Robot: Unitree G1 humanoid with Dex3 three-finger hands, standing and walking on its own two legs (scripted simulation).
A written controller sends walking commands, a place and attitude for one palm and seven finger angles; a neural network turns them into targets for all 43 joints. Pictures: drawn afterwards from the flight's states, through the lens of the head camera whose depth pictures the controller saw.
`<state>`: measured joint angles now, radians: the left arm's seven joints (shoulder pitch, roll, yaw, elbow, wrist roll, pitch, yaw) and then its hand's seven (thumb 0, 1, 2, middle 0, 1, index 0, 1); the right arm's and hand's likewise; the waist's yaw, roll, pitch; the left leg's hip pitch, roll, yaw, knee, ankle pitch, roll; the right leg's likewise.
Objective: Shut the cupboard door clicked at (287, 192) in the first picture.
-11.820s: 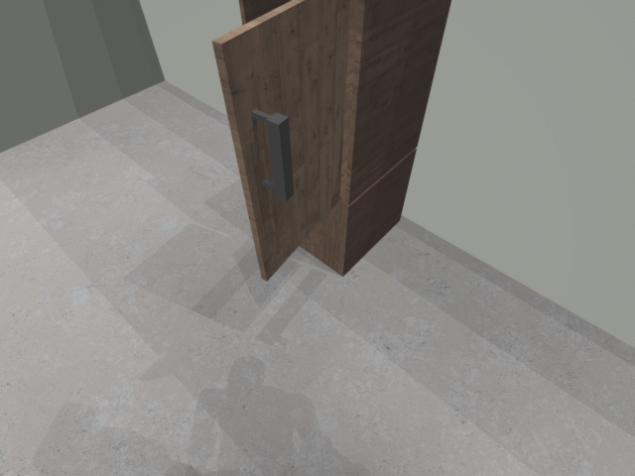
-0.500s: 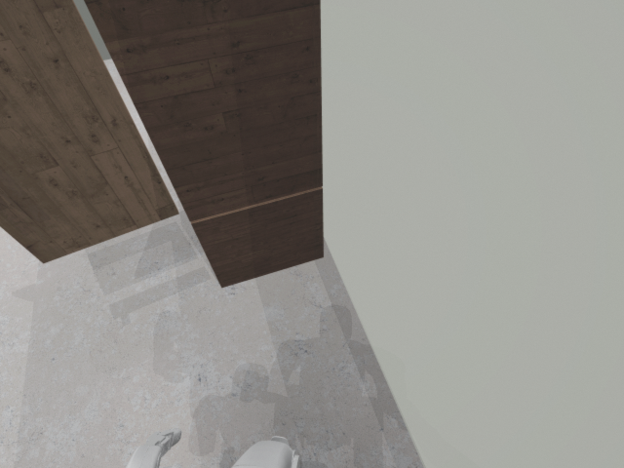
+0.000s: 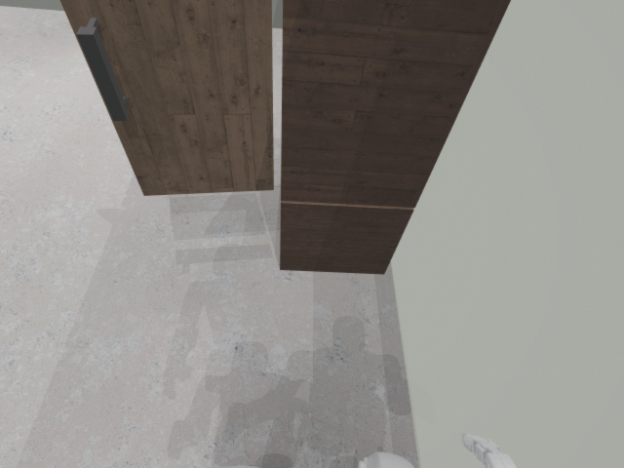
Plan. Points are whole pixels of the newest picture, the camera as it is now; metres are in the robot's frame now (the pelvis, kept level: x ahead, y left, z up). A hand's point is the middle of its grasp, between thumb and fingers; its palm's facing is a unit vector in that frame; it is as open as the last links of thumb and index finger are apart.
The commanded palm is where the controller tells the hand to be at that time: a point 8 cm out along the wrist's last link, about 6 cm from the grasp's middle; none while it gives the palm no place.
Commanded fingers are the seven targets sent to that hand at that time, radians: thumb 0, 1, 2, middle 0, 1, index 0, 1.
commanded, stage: turn to face it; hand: left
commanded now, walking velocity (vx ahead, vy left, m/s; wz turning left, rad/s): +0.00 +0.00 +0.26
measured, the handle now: (107, 71) +0.73 +0.46 +0.04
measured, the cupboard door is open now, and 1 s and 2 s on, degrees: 98 98 98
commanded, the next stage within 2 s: take the last steps up to it in 0.04 s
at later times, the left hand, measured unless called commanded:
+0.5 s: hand out of the picture +0.02 +0.15 -0.15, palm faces +0.17 -0.96 -0.22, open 7.2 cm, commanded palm none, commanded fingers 0.00 0.90 0.90 -0.20 -0.30 -0.20 -0.30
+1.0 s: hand (135, 429) +0.17 +0.27 -0.17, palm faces +0.18 -0.97 -0.19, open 7.3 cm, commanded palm none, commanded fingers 0.00 0.90 0.90 -0.20 -0.30 -0.20 -0.30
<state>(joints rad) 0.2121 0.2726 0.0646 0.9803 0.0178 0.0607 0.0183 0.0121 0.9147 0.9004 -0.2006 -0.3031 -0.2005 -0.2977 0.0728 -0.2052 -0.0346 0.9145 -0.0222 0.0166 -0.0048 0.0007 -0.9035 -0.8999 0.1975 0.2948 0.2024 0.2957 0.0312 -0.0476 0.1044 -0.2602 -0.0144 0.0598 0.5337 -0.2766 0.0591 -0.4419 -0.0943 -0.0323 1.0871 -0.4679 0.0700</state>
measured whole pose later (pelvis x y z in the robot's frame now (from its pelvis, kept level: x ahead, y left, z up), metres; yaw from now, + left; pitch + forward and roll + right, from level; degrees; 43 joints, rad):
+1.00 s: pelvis +0.16 +0.08 +0.01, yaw +7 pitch -1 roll +2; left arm 0.23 0.17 0.06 1.05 0.03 -0.01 0.00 0.01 0.92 0.90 -0.20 -0.30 -0.20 -0.30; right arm 0.22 -0.16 -0.05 1.03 -0.03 -0.08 -0.02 -0.02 -0.95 -0.90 0.20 0.30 0.20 0.30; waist 0.02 -0.04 0.06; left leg -0.16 -0.02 0.20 0.38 -0.21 0.06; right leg -0.54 -0.11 -0.08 1.06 -0.28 0.00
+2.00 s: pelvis +0.24 +0.09 +0.01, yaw +4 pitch +1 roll -2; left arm 0.20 0.21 0.05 1.04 0.02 0.05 0.01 0.01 0.91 0.90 -0.20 -0.30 -0.20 -0.30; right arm 0.19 -0.17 -0.05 1.03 -0.03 0.01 -0.03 0.00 -0.91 -0.90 0.20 0.30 0.21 0.30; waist -0.03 0.00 0.06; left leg -0.33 0.05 0.09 0.43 -0.13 0.03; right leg -0.22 -0.03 -0.03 0.66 -0.45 0.02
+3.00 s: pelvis +0.25 +0.08 -0.01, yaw +3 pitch -1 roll -1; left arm 0.29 0.18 0.01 1.02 0.02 -0.01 0.05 0.01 0.91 0.90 -0.20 -0.30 -0.20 -0.30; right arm 0.23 -0.16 -0.01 1.01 -0.02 -0.01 -0.02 0.00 -0.93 -0.90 0.20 0.29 0.20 0.30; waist 0.00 -0.02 0.02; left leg -0.32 0.02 0.05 0.61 -0.26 0.03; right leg -0.11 -0.04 -0.02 0.54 -0.40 0.03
